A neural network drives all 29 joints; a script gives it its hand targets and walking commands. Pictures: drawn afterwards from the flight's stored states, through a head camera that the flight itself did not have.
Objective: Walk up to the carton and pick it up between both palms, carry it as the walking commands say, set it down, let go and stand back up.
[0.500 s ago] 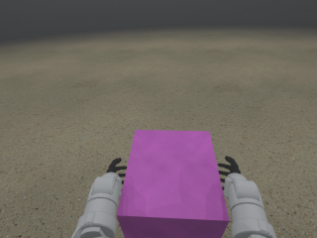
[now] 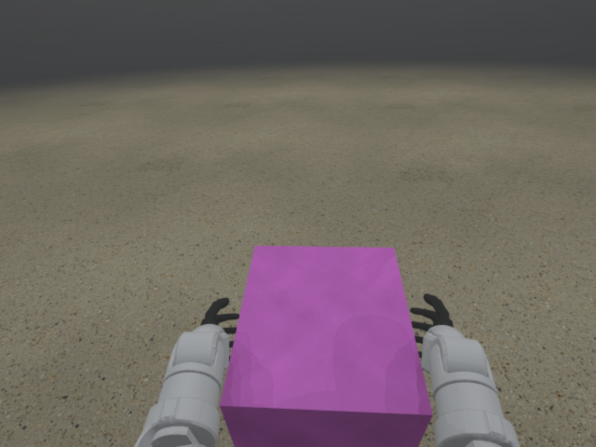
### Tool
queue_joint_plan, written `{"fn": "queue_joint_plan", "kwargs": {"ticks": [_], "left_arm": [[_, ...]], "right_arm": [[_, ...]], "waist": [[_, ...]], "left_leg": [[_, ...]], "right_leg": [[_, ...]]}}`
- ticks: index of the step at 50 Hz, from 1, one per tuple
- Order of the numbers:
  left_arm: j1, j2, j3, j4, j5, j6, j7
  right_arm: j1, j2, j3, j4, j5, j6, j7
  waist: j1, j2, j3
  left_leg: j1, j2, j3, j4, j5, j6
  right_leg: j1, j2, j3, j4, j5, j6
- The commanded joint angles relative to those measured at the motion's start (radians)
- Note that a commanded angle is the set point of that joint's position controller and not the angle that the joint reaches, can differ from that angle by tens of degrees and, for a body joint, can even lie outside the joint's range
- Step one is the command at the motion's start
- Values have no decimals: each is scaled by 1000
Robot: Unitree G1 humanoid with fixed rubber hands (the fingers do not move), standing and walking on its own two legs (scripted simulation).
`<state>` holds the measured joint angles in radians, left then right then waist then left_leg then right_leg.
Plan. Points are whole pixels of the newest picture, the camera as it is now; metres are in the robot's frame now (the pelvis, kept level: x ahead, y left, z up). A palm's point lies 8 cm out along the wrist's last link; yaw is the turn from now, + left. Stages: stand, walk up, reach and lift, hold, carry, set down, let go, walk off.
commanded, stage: hold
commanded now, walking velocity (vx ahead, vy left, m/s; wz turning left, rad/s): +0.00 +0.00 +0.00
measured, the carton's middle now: (323, 342) +0.34 -0.01 -0.01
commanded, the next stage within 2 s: carry in 0.30 s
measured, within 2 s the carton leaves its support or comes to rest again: neither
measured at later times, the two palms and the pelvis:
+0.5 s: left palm (200, 338) +0.29 +0.17 +0.05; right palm (425, 334) +0.30 -0.16 +0.06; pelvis +0.00 +0.02 +0.00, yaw +3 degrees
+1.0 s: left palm (260, 250) +0.46 +0.10 +0.10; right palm (452, 264) +0.41 -0.23 +0.09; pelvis +0.17 -0.02 +0.00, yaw -8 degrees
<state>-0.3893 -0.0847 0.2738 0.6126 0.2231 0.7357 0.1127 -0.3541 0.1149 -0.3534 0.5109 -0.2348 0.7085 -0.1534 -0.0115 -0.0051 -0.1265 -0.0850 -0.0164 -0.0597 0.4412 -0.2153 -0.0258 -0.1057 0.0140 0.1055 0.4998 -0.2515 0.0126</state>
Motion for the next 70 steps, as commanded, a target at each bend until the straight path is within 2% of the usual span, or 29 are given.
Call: {"fn": "queue_joint_plan", "kwargs": {"ticks": [1, 14, 15, 18, 20, 22, 23, 24, 25, 28, 30, 35, 37, 39, 40, 41, 43, 46, 51, 54, 56, 58, 59, 61, 65, 67, 68, 69, 70], "left_arm": [[-720, -1054, -459, -232, -287, -70, -491], [-718, -1052, -463, -248, -284, -69, -492], [-766, -1054, -508, -263, -266, -73, -479], [-866, -1042, -554, -376, -304, -51, -459], [-895, -1048, -612, -515, -360, -25, -422], [-851, -1078, -675, -632, -412, 25, -378], [-857, -1097, -722, -717, -437, 52, -357], [-842, -1131, -773, -796, -462, 82, -338], [-855, -1148, -831, -879, -503, 119, -316], [-821, -1141, -894, -930, -568, 228, -287], [-704, -1103, -870, -965, -582, 279, -265], [-509, -1033, -840, -1015, -551, 381, -204], [-491, -1002, -820, -1031, -540, 413, -185], [-443, -984, -797, -1041, -533, 442, -171], [-441, -962, -786, -1051, -530, 452, -168], [-441, -963, -786, -1058, -526, 462, -166], [-430, -955, -756, -1047, -505, 482, -158], [-397, -1004, -770, -1066, -523, 485, -154], [-437, -1041, -798, -1198, -580, 447, -173], [-420, -1020, -797, -1204, -571, 439, -178], [-365, -1011, -793, -1161, -548, 444, -176], [-327, -995, -793, -1128, -527, 453, -171], [-322, -987, -796, -1103, -525, 460, -169], [-342, -978, -803, -1064, -539, 470, -171], [-356, -995, -826, -1092, -566, 471, -177], [-350, -1024, -825, -1125, -566, 460, -175], [-353, -1010, -811, -1139, -558, 452, -173], [-364, -1005, -808, -1140, -546, 452, -171], [-367, -1006, -811, -1138, -530, 455, -167]], "right_arm": [[-627, 991, 542, -60, 252, -13, 540], [-617, 997, 539, -65, 254, -14, 540], [-699, 1015, 600, -120, 235, -16, 522], [-767, 1028, 649, -166, 304, 6, 506], [-810, 1038, 724, -277, 385, 43, 489], [-805, 1048, 788, -399, 444, 97, 465], [-790, 1047, 813, -470, 467, 124, 449], [-772, 1043, 841, -562, 492, 151, 430], [-752, 1068, 863, -622, 515, 187, 408], [-685, 1082, 867, -755, 517, 266, 339], [-511, 1047, 844, -777, 491, 321, 297], [-328, 994, 811, -790, 469, 438, 242], [-287, 970, 793, -779, 465, 476, 232], [-280, 962, 800, -799, 477, 508, 222], [-311, 968, 815, -828, 482, 520, 215], [-334, 982, 840, -845, 489, 530, 211], [-364, 994, 865, -830, 518, 551, 212], [-360, 1015, 865, -877, 539, 541, 212], [-350, 1096, 894, -971, 559, 500, 202], [-315, 1088, 903, -967, 557, 496, 201], [-295, 1058, 911, -971, 557, 494, 202], [-260, 991, 900, -949, 544, 500, 204], [-264, 972, 888, -938, 537, 505, 206], [-240, 967, 869, -914, 523, 508, 205], [-242, 977, 872, -927, 513, 511, 207], [-282, 996, 883, -970, 531, 505, 209], [-300, 1003, 894, -981, 536, 507, 211], [-309, 1013, 914, -970, 545, 511, 218], [-323, 1010, 930, -950, 558, 518, 228]], "waist": [[0, -19, -222], [1, -9, -225], [8, -6, -232], [17, -67, -118], [0, -192, -132], [-17, -131, -232], [-37, -12, -294], [-59, 191, -358], [-32, 276, -379], [-17, 116, -403], [-26, 134, -418], [-23, 236, -342], [-13, 187, -315], [17, 19, -349], [30, -220, -316], [35, -327, -242], [41, -173, -204], [45, -110, -292], [40, -196, -406], [16, -155, -389], [-8, -58, -398], [-23, 199, -377], [-11, 229, -336], [-16, 158, -296], [-4, 153, -337], [33, 40, -387], [49, -139, -382], [50, -228, -313], [61, -185, -244]], "left_leg": [[23, -72, 17, -95, 130, 14], [24, -74, 21, -96, 130, 10], [-81, 129, -11, 20, 71, 6], [-257, 34, 44, 170, -414, 16], [-117, -20, 146, 325, -265, 6], [39, 25, 114, 96, -216, 33], [143, 109, 19, -87, -280, 55], [277, 309, -258, -253, -433, 109], [273, 419, -401, -288, -478, 158], [289, 371, -290, -221, -172, 182], [351, 355, -208, -160, -12, 183], [283, 364, -59, -145, -126, 170], [212, 331, 40, -76, -152, 133], [-35, 227, 191, 172, -66, 48], [-353, 123, 231, 385, -148, -19], [-644, 16, 183, 463, -349, -37], [-660, 44, 104, 464, -409, -25], [-537, 50, 131, 314, -378, -37], [-331, 36, 189, 76, -80, -29], [-104, 45, 195, -16, 69, -9], [190, 123, 125, -36, 76, 21], [477, 382, -171, -150, -79, 105], [430, 487, -236, -143, 35, 148], [385, 491, -163, -98, 142, 165], [279, 395, 76, 1, 55, 72], [-41, 281, 247, 223, 121, -16], [-329, 190, 284, 385, 5, -65], [-597, 80, 234, 454, -283, -81], [-744, 39, 180, 493, -418, -71]], "right_leg": [[40, 66, -50, -194, 150, 6], [42, 66, -51, -194, 152, 6], [-51, -147, -11, -67, 64, -35], [-230, -168, 136, -197, -586, -107], [-433, -219, 213, -314, -601, -111], [-460, -142, 106, -188, -453, -66], [-498, -60, -9, -2, -339, -14], [-640, 59, -172, 269, -226, 62], [-721, 0, -156, 406, -213, 40], [-625, -37, -147, 351, -166, 6], [-613, -20, -167, 246, -201, -5], [-494, -18, -207, 7, -81, -21], [-367, 19, -240, -120, 5, -31], [-23, -40, -98, -194, -50, -86], [163, -262, 297, -254, -91, -186], [304, -355, 530, -279, 11, -282], [241, -350, 512, -268, 165, -292], [183, -308, 368, -242, 188, -258], [95, -209, 165, -204, 130, -184], [-70, -140, 58, -116, 86, -133], [-326, -91, -15, 16, 34, -94], [-680, 47, -186, 243, -128, -15], [-695, -11, -150, 315, -250, -41], [-655, -53, -154, 239, -279, -42], [-395, 15, -225, -131, -70, -61], [11, -47, -61, -191, 20, -112], [216, -223, 226, -191, 125, -185], [349, -301, 437, -220, 223, -265], [401, -329, 524, -225, 371, -323]]}}
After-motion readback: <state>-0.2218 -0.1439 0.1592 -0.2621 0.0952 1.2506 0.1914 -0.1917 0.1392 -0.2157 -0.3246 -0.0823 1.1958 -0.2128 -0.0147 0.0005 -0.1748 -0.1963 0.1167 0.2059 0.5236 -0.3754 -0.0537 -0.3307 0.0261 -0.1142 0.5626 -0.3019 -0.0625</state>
